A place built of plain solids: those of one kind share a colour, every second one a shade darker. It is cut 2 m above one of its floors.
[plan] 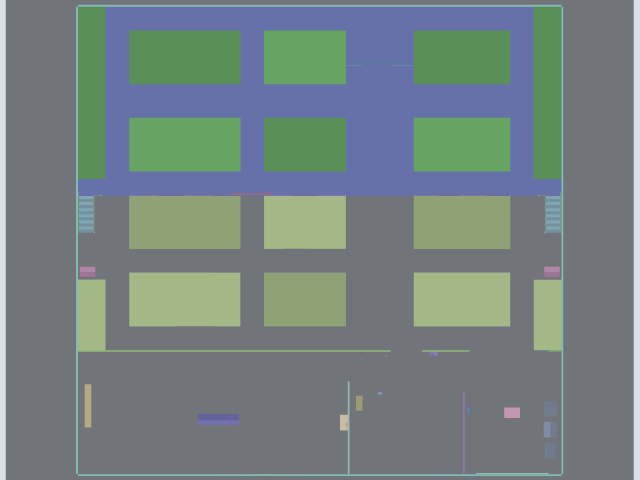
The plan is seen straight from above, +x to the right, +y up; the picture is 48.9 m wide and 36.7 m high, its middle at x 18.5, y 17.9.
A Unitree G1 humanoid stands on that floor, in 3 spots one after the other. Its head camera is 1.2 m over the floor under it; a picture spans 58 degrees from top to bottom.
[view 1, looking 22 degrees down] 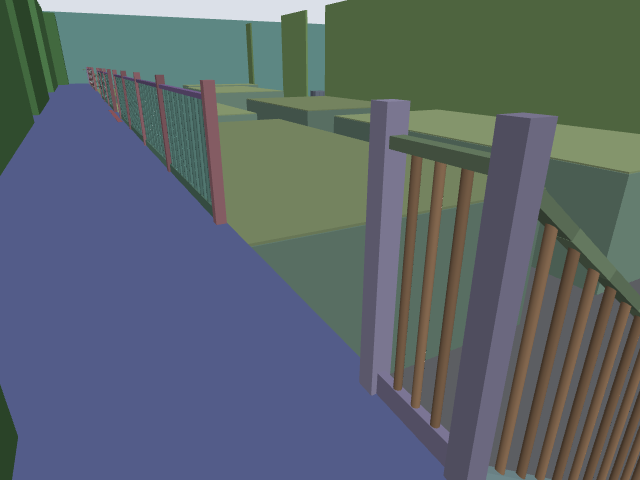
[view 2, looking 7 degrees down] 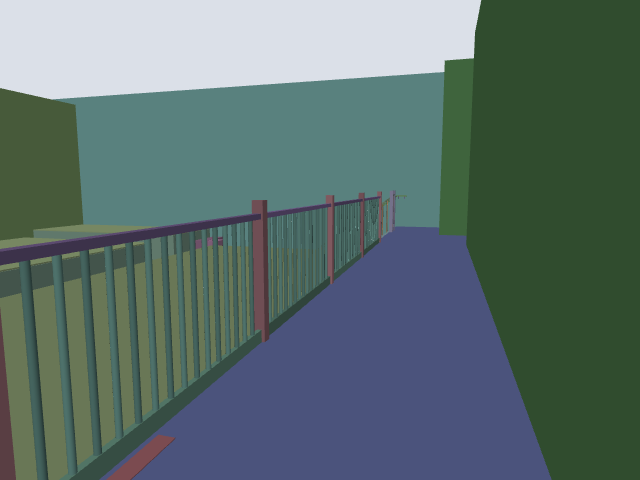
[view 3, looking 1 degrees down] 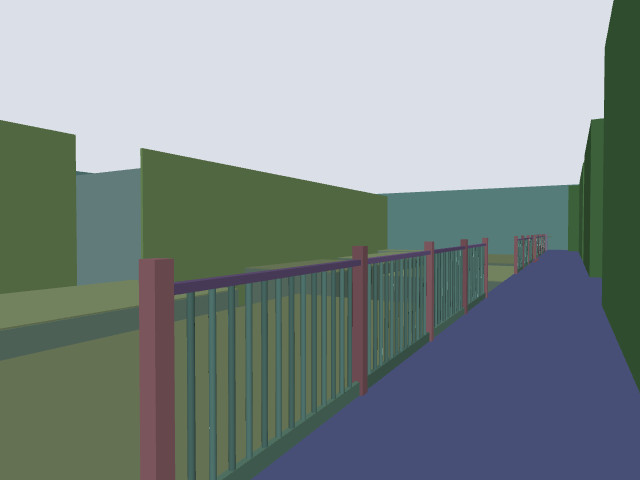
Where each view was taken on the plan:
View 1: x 0.61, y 22.17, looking -28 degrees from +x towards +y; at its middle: units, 4.03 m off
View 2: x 13.32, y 22.67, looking -164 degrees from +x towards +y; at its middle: deck_edge_guard_bal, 4.94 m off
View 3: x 34.11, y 22.67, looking -150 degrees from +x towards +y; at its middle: front_wall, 26.39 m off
